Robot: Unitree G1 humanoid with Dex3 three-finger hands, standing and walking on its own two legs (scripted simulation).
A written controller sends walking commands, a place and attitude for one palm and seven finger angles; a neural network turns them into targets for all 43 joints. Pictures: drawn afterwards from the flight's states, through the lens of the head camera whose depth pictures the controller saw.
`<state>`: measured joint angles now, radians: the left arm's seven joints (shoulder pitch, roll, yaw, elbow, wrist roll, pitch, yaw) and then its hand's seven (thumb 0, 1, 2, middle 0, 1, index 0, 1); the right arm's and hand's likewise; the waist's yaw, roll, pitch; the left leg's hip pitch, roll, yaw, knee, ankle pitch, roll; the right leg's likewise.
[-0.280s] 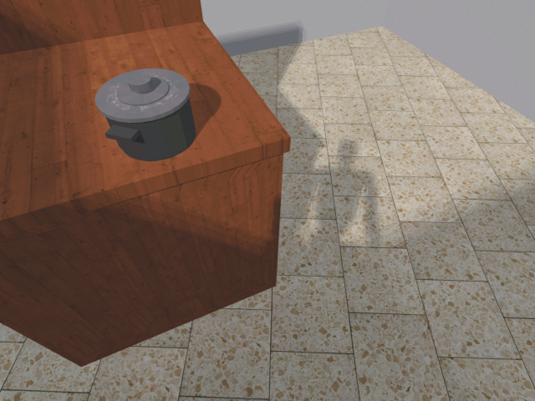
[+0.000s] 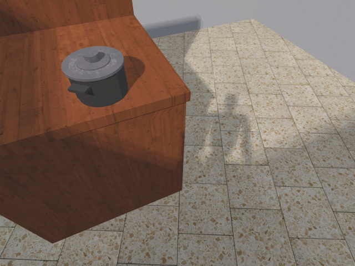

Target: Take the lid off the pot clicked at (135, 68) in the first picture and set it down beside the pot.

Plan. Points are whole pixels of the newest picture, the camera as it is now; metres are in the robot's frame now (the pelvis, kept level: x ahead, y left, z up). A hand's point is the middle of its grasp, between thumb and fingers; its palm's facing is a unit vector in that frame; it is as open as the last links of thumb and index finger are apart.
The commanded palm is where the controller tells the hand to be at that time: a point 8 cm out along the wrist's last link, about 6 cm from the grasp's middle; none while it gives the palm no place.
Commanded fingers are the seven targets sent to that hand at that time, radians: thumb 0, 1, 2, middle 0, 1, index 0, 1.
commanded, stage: look at it before walking up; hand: left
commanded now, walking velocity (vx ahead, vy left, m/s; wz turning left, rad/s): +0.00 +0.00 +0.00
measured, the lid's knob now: (91, 55) +0.61 +0.28 +0.15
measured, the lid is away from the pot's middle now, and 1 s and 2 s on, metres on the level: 0.00 0.00 0.00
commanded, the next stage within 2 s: turn to face it in 0.36 s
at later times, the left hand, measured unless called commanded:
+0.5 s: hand out of the picture +0.01 +0.17 -0.18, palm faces +0.03 -0.98 -0.21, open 7.3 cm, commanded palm none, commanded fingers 0.00 0.90 0.90 -0.20 -0.30 -0.20 -0.30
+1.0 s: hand out of the picture +0.02 +0.25 -0.17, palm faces +0.26 -0.93 -0.25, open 7.4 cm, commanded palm none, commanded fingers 0.00 0.90 0.90 -0.20 -0.30 -0.20 -0.30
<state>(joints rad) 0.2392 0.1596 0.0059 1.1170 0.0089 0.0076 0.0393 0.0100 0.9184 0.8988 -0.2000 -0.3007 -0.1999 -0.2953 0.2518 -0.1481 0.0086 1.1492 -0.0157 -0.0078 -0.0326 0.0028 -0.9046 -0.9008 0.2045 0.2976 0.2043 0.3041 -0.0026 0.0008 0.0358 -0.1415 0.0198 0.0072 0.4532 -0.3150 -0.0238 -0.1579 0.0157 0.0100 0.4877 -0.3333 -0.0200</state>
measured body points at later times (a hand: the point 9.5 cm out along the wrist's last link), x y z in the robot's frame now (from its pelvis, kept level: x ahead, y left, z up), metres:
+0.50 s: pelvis +0.01 -0.01 +0.00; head +0.03 -0.01 +0.45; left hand +0.01 +0.22 -0.16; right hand +0.01 -0.23 -0.16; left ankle -0.05 +0.14 -0.74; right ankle -0.05 -0.10 -0.74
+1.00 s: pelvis -0.01 +0.02 +0.00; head +0.04 +0.05 +0.44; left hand +0.01 +0.30 -0.15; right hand +0.08 -0.22 -0.14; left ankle -0.03 +0.12 -0.74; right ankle -0.01 -0.13 -0.66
